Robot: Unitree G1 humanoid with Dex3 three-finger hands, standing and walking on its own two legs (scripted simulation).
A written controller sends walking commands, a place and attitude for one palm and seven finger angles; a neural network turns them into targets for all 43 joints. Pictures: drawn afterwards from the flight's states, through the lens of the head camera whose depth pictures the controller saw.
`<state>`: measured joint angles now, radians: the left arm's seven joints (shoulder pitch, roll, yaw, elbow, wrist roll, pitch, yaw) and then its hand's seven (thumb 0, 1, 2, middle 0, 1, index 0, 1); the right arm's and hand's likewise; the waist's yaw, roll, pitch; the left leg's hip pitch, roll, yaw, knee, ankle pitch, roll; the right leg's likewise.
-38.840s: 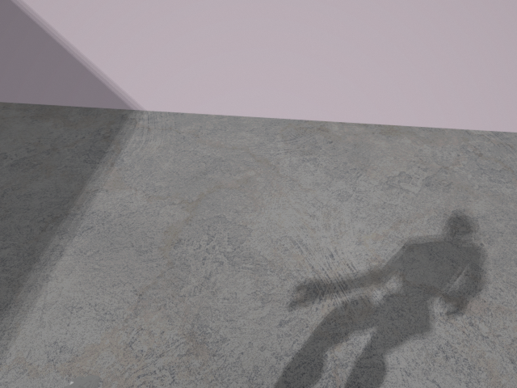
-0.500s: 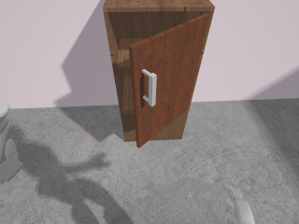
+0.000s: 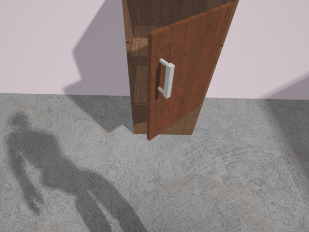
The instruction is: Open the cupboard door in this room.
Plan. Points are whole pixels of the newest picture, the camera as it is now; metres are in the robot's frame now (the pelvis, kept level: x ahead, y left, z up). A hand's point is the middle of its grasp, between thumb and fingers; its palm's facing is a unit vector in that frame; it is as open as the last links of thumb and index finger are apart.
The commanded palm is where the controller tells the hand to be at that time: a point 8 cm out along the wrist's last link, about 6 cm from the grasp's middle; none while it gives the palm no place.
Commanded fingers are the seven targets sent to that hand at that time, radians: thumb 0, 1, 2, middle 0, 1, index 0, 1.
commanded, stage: let the arm hang, fingers relaxed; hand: left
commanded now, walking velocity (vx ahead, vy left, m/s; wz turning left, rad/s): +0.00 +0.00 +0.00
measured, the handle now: (164, 79) +0.61 +0.00 +0.03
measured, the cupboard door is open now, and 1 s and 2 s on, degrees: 40 40 40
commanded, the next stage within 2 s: look to check the result in 0.60 s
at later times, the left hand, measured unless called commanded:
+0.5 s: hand out of the picture +0.02 +0.18 -0.18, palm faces +0.02 -0.98 -0.19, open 7.3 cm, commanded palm none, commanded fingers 0.00 0.90 0.90 -0.20 -0.30 -0.20 -0.30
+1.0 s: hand out of the picture +0.04 +0.19 -0.17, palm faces +0.00 -0.98 -0.21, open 7.4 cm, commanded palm none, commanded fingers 0.00 0.90 0.90 -0.20 -0.30 -0.20 -0.30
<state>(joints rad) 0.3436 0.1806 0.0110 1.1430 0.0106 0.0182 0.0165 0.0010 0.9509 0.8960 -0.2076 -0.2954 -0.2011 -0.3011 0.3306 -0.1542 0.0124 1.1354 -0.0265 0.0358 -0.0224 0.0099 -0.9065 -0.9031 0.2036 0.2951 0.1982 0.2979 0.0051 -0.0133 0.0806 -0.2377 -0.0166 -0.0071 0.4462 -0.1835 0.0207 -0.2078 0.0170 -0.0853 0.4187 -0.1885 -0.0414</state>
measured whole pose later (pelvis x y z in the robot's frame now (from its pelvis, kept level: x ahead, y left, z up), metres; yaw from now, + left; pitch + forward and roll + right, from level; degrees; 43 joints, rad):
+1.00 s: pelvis +0.03 +0.01 +0.00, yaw -1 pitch -1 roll +0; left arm 0.24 0.17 0.01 1.15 0.01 -0.02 0.03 0.00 0.90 0.90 -0.20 -0.29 -0.20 -0.30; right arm 0.22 -0.17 0.00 1.15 -0.02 -0.01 -0.03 0.01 -0.91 -0.90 0.20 0.30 0.20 0.30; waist 0.00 0.00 0.06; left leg -0.16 -0.04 0.02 0.37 -0.19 0.03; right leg -0.15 0.00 -0.06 0.39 -0.21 -0.02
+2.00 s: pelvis +0.03 -0.03 +0.00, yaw -19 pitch +1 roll +2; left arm 0.25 0.20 0.08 0.95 0.03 0.03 0.01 0.00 0.90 0.90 -0.21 -0.30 -0.20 -0.30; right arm 0.07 -0.22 -0.07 0.94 -0.01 0.05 -0.03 0.01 -0.91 -0.90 0.20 0.30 0.20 0.30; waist 0.04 -0.02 0.10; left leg -0.44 0.03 -0.02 1.00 -0.41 -0.05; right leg -0.26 0.08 0.14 0.47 -0.22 -0.07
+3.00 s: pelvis +0.06 -0.01 +0.00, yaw -55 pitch +1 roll -2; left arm 0.13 0.25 0.08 0.88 0.02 0.06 -0.04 0.00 0.90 0.90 -0.20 -0.29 -0.20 -0.30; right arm 0.27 -0.19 -0.02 0.91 -0.04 0.00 -0.03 0.01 -0.90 -0.90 0.21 0.30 0.20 0.30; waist -0.01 -0.01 0.09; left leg -0.25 0.14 0.13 0.52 -0.27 -0.03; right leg -0.44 -0.01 -0.05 0.90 -0.47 0.04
